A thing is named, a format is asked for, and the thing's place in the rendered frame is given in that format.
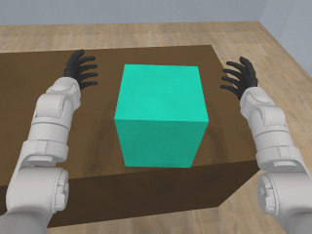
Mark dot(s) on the left robot forearm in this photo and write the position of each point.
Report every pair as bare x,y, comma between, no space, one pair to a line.
47,140

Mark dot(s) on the right robot forearm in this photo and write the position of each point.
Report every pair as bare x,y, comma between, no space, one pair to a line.
272,138

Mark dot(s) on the left robot hand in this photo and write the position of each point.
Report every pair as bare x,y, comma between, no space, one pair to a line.
74,70

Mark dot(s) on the carton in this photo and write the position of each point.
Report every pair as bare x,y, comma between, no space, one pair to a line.
161,115

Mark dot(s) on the right robot upper arm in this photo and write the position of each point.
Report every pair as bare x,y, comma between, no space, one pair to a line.
287,196

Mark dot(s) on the pedestal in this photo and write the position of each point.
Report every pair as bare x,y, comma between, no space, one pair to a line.
101,186

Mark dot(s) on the left robot upper arm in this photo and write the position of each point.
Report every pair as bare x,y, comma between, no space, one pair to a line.
37,193

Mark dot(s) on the right robot hand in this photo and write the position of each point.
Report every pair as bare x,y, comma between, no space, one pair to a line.
247,77

